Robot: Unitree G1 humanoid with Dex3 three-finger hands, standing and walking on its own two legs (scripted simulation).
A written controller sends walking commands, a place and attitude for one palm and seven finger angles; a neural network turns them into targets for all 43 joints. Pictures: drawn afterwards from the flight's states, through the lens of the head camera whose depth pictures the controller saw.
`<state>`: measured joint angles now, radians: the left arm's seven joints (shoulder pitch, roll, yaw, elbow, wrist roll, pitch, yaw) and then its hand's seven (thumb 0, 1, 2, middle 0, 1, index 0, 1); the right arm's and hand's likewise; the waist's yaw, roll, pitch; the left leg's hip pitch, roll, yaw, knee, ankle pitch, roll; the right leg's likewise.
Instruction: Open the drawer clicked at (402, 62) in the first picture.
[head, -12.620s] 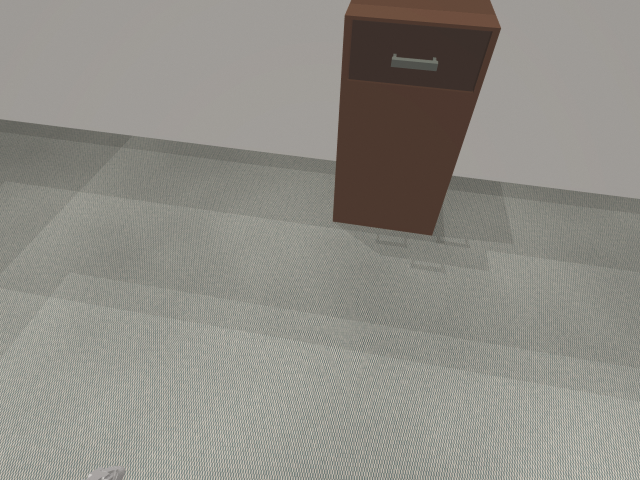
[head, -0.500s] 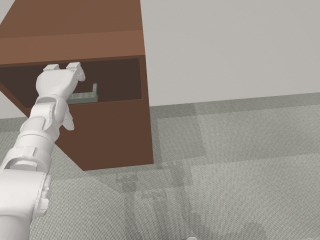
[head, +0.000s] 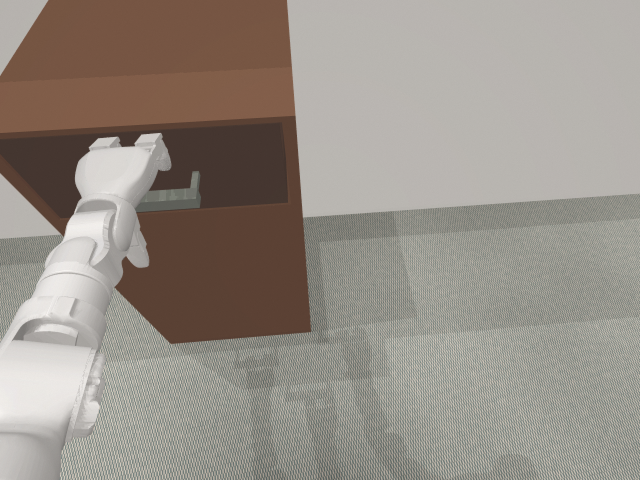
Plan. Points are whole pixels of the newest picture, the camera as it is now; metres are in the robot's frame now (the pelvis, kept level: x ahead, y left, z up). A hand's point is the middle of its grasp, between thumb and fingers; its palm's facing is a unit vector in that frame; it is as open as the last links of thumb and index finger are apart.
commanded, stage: move the hooked fingers above the handle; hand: left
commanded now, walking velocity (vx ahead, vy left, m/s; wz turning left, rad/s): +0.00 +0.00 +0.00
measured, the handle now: (155, 190) +0.53 +0.26 +0.01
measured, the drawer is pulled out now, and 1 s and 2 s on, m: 0.00 0.00 0.00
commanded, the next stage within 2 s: lower the fingers behind the handle in 0.12 s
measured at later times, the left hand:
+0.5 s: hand (147, 209) +0.46 +0.24 +0.04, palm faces -0.06 -0.02 -1.00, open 13.8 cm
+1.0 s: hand (149, 219) +0.46 +0.24 +0.02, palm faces -0.05 +0.00 -1.00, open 13.8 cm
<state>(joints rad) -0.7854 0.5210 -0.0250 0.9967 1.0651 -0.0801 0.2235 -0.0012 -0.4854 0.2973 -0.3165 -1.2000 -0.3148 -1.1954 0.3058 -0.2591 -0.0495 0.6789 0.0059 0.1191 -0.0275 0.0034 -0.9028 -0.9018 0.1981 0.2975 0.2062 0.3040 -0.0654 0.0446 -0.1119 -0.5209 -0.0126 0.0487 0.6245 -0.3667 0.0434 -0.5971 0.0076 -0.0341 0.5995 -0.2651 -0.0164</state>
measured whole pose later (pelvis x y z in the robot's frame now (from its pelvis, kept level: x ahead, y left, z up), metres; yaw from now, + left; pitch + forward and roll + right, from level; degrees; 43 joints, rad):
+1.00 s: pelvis -0.01 +0.00 -0.01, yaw +0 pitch +19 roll -1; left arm -0.82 0.51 -0.03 1.09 1.09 -0.09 0.33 0.00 -0.49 0.30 -0.30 -1.22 -0.32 -1.20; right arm 0.34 -0.26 -0.06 0.72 -0.01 0.10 -0.01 0.00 -0.90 -0.90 0.20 0.30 0.21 0.30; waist -0.09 0.04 -0.14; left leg -0.67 -0.01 0.04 0.74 -0.40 0.05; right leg -0.73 0.00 -0.04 0.70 -0.29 -0.02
